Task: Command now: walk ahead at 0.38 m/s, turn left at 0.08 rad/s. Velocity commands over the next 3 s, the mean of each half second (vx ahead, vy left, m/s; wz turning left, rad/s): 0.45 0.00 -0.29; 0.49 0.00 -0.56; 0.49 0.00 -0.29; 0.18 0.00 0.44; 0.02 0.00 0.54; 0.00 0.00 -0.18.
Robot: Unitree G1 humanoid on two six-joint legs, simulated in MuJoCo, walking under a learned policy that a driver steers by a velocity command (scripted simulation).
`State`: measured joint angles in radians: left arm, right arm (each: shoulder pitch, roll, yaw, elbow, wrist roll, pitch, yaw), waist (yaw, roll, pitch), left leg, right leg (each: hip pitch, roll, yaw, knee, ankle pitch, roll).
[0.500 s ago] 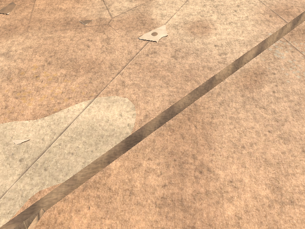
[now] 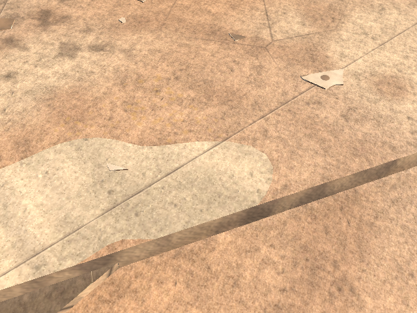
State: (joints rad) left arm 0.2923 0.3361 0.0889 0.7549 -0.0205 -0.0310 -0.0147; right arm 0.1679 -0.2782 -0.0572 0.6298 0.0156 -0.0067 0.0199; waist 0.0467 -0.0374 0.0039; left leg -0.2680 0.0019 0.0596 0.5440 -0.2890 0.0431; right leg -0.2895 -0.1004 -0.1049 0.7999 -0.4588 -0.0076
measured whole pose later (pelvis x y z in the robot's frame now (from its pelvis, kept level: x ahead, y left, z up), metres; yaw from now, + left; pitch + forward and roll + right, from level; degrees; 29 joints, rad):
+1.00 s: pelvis +0.52 -0.06 +0.01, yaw -31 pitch +1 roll +0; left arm 0.29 0.32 0.07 0.73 0.04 -0.01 -0.04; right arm 0.28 -0.26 -0.02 0.71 -0.04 -0.06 -0.01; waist 0.00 -0.05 0.01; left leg -0.27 0.01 0.05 0.49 -0.24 0.02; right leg -0.44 0.07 0.06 1.13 -0.36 -0.05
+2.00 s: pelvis +0.87 -0.34 +0.04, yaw -22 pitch +0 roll +0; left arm 0.23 0.21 0.01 0.71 0.03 0.01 0.02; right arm 0.14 -0.21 -0.04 0.71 -0.01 0.05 -0.02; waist 0.00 0.01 0.05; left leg -0.64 -0.11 0.10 1.01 -0.38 0.16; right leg -0.48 -0.01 -0.01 1.38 -0.33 -0.01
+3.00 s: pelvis +0.90 -0.53 +0.06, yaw -14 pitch +1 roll +3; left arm 0.16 0.31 0.06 0.59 -0.03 0.10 0.06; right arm 0.25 -0.21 -0.03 0.67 -0.04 0.05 -0.10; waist -0.04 -0.04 0.02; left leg -0.45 -0.03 0.15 0.86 -0.65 0.15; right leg -0.60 0.15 0.19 1.33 -0.53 0.10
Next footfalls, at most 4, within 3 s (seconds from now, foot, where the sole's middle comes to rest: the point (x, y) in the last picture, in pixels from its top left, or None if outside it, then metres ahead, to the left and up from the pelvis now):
0.42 right None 0.36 -0.12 -0.77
0.86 left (214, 270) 0.63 0.01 -0.77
1.36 right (313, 252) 0.72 -0.33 -0.77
1.88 left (316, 168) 1.00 -0.35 -0.66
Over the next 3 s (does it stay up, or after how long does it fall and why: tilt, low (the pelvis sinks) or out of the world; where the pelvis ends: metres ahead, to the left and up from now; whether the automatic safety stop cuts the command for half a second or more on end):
stays up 0.90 -0.53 0.06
